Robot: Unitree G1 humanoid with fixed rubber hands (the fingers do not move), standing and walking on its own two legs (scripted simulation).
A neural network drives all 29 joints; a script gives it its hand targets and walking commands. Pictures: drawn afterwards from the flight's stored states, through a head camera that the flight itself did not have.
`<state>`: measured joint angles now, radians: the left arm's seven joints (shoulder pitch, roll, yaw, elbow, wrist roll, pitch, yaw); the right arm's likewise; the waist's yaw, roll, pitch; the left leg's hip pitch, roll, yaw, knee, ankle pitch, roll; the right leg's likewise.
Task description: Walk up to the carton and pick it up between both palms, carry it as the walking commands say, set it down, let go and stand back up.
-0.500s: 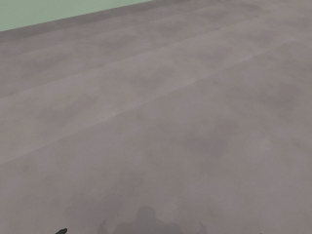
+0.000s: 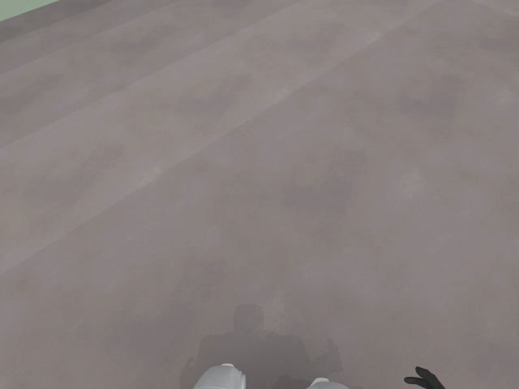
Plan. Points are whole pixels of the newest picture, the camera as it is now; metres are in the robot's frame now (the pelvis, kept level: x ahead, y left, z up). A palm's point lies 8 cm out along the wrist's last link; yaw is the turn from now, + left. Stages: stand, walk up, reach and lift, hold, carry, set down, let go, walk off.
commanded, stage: walk up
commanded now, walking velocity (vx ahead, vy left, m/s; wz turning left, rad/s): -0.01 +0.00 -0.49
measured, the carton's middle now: out of the picture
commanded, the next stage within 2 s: none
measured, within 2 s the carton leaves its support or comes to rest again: neither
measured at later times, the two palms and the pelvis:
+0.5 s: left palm (133, 373) +0.16 +0.24 -0.11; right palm out of the picture -0.03 -0.24 -0.09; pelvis -0.02 +0.02 +0.02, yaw -19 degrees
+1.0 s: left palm (256, 349) +0.21 +0.04 -0.13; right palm out of the picture +0.03 -0.41 -0.12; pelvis +0.08 -0.16 +0.00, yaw -30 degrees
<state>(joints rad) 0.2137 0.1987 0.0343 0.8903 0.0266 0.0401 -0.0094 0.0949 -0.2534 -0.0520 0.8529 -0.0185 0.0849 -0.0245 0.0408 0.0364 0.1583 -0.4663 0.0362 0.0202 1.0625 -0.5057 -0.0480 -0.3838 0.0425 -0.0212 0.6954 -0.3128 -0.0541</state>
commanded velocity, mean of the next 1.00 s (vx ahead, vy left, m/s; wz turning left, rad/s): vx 0.29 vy -0.07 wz -0.49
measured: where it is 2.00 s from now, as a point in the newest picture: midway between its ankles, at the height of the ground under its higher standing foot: (423, 305)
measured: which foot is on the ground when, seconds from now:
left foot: up 0.00-0.16, down 0.18-0.74, up 0.76-1.00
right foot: down 0.00-0.18, up 0.20-0.72, down 0.74-1.00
